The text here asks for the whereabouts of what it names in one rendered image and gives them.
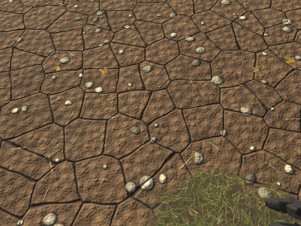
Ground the right robot hand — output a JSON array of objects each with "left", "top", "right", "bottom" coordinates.
[{"left": 264, "top": 197, "right": 301, "bottom": 226}]

